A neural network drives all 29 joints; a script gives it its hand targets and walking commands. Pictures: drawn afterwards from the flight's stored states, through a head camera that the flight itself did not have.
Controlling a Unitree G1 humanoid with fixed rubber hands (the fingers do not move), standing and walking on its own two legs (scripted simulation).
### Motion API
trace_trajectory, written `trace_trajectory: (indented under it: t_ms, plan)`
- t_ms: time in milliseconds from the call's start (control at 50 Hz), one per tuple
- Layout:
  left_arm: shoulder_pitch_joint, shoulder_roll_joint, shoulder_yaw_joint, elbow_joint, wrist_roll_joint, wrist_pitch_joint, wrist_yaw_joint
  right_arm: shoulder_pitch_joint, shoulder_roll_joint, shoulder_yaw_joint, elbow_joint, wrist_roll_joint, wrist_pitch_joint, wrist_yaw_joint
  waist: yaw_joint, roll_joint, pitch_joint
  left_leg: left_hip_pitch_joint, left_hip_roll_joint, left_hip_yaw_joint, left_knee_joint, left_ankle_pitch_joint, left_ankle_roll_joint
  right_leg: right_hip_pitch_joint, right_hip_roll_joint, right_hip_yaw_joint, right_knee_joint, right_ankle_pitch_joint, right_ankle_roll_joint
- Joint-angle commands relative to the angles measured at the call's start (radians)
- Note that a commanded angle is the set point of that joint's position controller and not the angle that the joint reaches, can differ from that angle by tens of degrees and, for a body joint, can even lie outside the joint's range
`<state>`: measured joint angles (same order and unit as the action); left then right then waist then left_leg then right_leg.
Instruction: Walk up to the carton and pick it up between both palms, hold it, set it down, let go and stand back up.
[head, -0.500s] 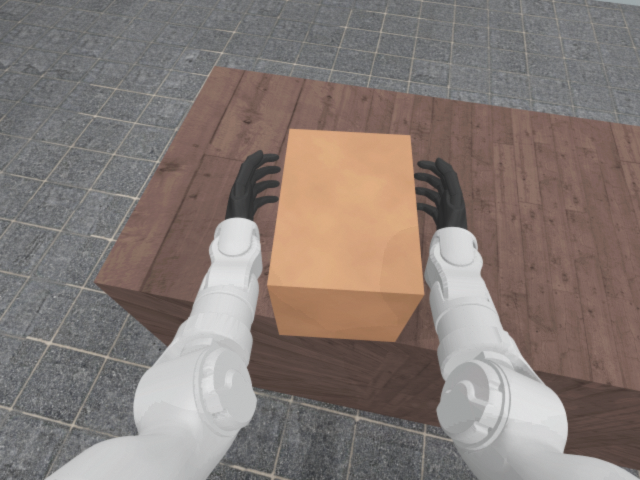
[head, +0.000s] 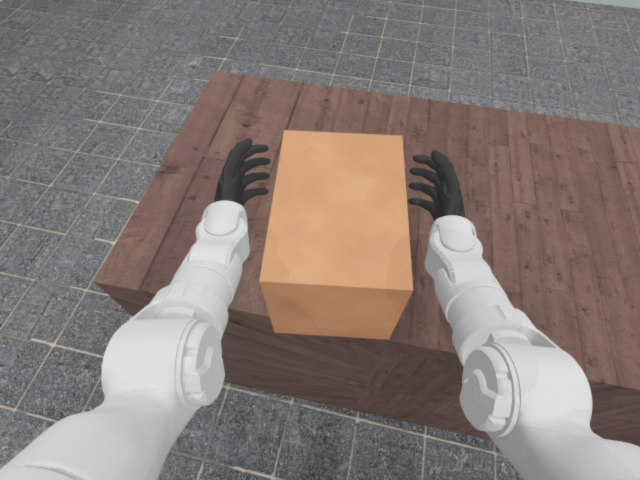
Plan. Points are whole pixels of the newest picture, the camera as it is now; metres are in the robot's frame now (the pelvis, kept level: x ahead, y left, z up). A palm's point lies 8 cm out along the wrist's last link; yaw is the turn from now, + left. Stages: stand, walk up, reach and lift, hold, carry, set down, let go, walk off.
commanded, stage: set down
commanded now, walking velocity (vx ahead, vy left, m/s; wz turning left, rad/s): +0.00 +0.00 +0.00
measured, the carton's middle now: (337, 236) +0.45 +0.00 -0.02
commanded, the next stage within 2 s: none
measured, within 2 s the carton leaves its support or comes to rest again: neither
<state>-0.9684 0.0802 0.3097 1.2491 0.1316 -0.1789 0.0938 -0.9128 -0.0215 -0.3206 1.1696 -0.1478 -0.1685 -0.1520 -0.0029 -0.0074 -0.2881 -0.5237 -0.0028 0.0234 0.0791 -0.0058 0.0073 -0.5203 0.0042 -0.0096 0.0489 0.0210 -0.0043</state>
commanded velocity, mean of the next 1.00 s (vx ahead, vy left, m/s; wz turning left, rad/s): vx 0.00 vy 0.00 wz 0.00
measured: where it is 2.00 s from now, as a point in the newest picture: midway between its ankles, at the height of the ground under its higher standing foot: outside the picture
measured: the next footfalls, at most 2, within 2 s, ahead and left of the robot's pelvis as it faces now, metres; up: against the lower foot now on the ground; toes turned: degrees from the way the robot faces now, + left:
none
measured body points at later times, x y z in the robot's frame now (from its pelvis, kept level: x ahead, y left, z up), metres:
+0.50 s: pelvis -0.02 +0.01 +0.00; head +0.06 +0.01 +0.44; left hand +0.47 +0.17 +0.10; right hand +0.46 -0.14 +0.09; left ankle -0.02 +0.11 -0.75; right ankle -0.02 -0.11 -0.75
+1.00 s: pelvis -0.02 +0.01 +0.01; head +0.00 +0.01 +0.46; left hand +0.44 +0.18 +0.14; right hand +0.43 -0.16 +0.14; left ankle -0.02 +0.11 -0.75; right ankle -0.02 -0.12 -0.75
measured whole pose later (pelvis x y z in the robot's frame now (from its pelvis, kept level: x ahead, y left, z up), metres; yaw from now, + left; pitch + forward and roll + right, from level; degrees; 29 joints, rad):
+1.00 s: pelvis -0.02 +0.01 +0.01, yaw +1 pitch +12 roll +0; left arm -0.96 0.22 0.07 1.05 -0.16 0.14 0.07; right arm -0.92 -0.14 -0.16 0.99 0.07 0.17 -0.14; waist -0.02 -0.01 -0.18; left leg -0.32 -0.02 0.00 0.14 -0.04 0.02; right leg -0.30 0.00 -0.01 0.10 -0.01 0.01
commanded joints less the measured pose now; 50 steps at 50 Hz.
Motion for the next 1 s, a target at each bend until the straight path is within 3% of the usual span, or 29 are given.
trace_trajectory:
  t_ms: [0,120,260,320,400,440,460,540,600,660,740,800,840,980]
  plan:
    - [-0.368,0.133,-0.051,-0.081,-0.086,-0.031,-0.012,-0.342,-0.118,0.067,-0.090,0.068,-0.022,-0.010,-0.006,-0.008,-0.567,0.256,-0.027,-0.012,0.128,0.401,-0.023,0.370,0.003,0.023,0.180,0.475,0.045]
    - [-0.420,0.156,-0.115,-0.093,-0.170,-0.023,-0.024,-0.391,-0.137,0.138,-0.094,0.141,-0.010,-0.005,-0.009,-0.007,-0.523,0.243,-0.024,-0.020,0.134,0.315,-0.022,0.318,-0.003,0.023,0.178,0.357,0.044]
    - [-0.447,0.192,-0.150,-0.098,-0.209,0.027,-0.027,-0.424,-0.180,0.149,-0.102,0.176,0.025,0.003,0.000,0.008,-0.536,0.258,-0.016,-0.032,0.139,0.249,-0.029,0.268,0.000,0.021,0.164,0.230,0.039]
    - [-0.480,0.199,-0.169,-0.114,-0.224,0.055,-0.022,-0.441,-0.197,0.152,-0.103,0.190,0.047,-0.001,-0.011,0.030,-0.526,0.288,-0.017,-0.038,0.147,0.244,-0.036,0.237,0.002,0.015,0.155,0.184,0.035]
    - [-0.504,0.206,-0.195,-0.169,-0.243,0.086,-0.014,-0.464,-0.211,0.158,-0.147,0.203,0.074,-0.002,-0.022,0.034,-0.559,0.328,-0.017,-0.036,0.164,0.264,-0.042,0.237,0.007,0.014,0.157,0.188,0.032]
    - [-0.498,0.207,-0.193,-0.185,-0.242,0.104,-0.008,-0.472,-0.221,0.156,-0.167,0.202,0.091,-0.005,-0.009,0.037,-0.586,0.343,-0.015,-0.043,0.174,0.315,-0.046,0.255,0.011,0.011,0.165,0.210,0.033]
    - [-0.499,0.207,-0.197,-0.183,-0.243,0.115,-0.006,-0.479,-0.221,0.153,-0.181,0.191,0.099,-0.007,-0.024,0.016,-0.592,0.363,-0.013,-0.045,0.172,0.319,-0.046,0.258,0.012,0.011,0.158,0.211,0.033]
    - [-0.479,0.206,-0.210,-0.226,-0.253,0.149,-0.001,-0.454,-0.223,0.146,-0.218,0.198,0.135,-0.007,-0.023,0.029,-0.602,0.422,-0.019,-0.049,0.190,0.415,-0.055,0.281,0.015,0.014,0.159,0.278,0.033]
    - [-0.471,0.221,-0.213,-0.248,-0.253,0.184,0.004,-0.436,-0.224,0.143,-0.204,0.212,0.174,-0.006,-0.010,0.050,-0.551,0.437,-0.020,-0.045,0.189,0.432,-0.056,0.309,0.017,0.020,0.155,0.277,0.032]
    - [-0.458,0.221,-0.212,-0.243,-0.255,0.229,0.005,-0.430,-0.233,0.140,-0.191,0.202,0.224,-0.003,-0.017,0.041,-0.485,0.441,-0.020,-0.052,0.181,0.424,-0.060,0.316,0.018,0.020,0.141,0.273,0.028]
    - [-0.416,0.221,-0.229,-0.276,-0.278,0.268,0.001,-0.407,-0.227,0.155,-0.238,0.214,0.267,0.005,-0.012,0.022,-0.438,0.472,-0.017,-0.058,0.168,0.466,-0.060,0.357,0.023,0.022,0.132,0.305,0.031]
    - [-0.391,0.229,-0.233,-0.301,-0.281,0.290,-0.003,-0.389,-0.234,0.153,-0.258,0.220,0.295,0.005,-0.011,0.041,-0.382,0.469,-0.024,-0.048,0.163,0.464,-0.061,0.401,0.022,0.026,0.123,0.318,0.027]
    - [-0.371,0.224,-0.238,-0.312,-0.291,0.296,-0.008,-0.372,-0.226,0.151,-0.288,0.218,0.306,0.008,-0.012,0.034,-0.365,0.472,-0.025,-0.046,0.156,0.456,-0.058,0.408,0.023,0.027,0.120,0.317,0.027]
    - [-0.339,0.270,-0.238,-0.348,-0.296,0.296,-0.034,-0.338,-0.232,0.159,-0.338,0.216,0.321,0.007,-0.022,0.027,-0.291,0.423,-0.026,-0.049,0.110,0.232,-0.039,0.432,0.011,0.023,0.107,0.170,0.026]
